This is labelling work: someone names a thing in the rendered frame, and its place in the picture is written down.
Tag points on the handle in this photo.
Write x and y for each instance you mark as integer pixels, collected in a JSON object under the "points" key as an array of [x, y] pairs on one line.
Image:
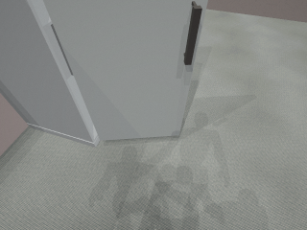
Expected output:
{"points": [[192, 33]]}

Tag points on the fridge door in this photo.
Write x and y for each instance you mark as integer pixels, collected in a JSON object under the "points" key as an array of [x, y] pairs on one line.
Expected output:
{"points": [[127, 58]]}

